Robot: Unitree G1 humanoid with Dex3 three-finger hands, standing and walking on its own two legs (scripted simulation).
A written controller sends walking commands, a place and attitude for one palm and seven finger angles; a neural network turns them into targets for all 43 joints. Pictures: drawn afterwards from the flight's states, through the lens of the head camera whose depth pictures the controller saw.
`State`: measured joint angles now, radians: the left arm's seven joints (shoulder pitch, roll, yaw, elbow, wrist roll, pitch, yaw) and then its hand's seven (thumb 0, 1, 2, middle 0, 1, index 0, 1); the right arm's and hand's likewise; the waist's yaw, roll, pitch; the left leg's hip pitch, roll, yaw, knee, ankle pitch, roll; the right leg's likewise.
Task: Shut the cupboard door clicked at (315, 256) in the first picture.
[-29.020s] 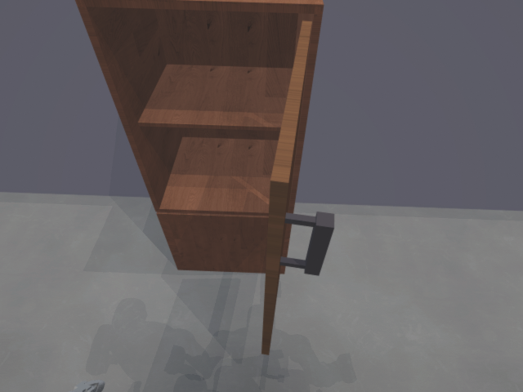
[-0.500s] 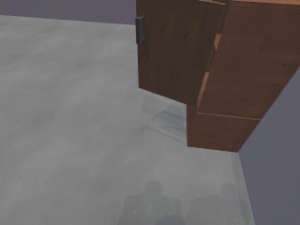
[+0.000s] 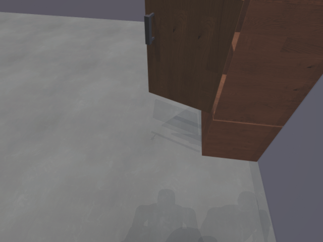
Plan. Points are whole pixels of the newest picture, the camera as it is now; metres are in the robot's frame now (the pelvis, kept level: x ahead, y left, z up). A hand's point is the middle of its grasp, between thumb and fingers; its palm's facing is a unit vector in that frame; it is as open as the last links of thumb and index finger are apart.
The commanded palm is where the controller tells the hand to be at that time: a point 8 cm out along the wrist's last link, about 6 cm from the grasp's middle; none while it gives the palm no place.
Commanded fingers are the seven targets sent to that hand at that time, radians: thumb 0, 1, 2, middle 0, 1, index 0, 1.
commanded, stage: look to check the result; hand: left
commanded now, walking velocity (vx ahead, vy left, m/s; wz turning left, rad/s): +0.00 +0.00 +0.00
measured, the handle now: (150, 28) +0.99 +0.10 +0.08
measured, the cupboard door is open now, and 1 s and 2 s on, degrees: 70 70 70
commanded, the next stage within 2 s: walk to a spot facing it in 0.10 s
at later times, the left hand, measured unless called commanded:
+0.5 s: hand out of the picture +0.02 +0.18 -0.19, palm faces +0.12 -0.97 -0.22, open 7.4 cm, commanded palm none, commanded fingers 0.00 0.90 0.90 -0.20 -0.30 -0.20 -0.30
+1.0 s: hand out of the picture +0.05 +0.24 -0.16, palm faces +0.37 -0.89 -0.27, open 7.4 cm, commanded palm none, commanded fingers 0.00 0.90 0.90 -0.20 -0.30 -0.20 -0.30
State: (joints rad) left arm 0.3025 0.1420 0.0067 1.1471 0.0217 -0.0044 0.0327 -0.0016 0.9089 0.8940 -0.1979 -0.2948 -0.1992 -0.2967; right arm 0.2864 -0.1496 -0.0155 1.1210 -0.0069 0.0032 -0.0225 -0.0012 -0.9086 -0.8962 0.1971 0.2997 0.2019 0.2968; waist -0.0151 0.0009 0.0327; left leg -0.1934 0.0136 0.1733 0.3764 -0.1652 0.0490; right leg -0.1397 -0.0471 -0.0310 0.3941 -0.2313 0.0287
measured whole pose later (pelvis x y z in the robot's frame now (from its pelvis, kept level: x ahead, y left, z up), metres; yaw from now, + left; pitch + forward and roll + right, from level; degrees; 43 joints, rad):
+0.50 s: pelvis +0.01 -0.01 -0.01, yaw +6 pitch +0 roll -1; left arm 0.23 0.17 0.05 1.05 0.02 0.02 0.03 0.00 0.91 0.89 -0.20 -0.30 -0.20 -0.30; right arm 0.26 -0.16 -0.04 1.07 -0.01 0.04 0.00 0.00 -0.91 -0.90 0.20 0.30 0.20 0.30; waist -0.03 0.01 0.08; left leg -0.31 0.00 0.08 0.56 -0.25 0.03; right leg -0.18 -0.07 -0.13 0.52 -0.33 0.02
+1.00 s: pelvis +0.01 -0.01 +0.00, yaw +23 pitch +3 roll -1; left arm 0.09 0.25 0.08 0.88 0.03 0.05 0.01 0.00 0.91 0.89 -0.20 -0.29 -0.20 -0.30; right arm 0.22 -0.23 -0.06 0.93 -0.03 0.04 -0.01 0.00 -0.90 -0.90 0.20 0.30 0.21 0.30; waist -0.04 0.01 0.08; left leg -0.33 -0.08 -0.12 0.42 -0.14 0.05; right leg -0.43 -0.03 0.04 0.88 -0.39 0.07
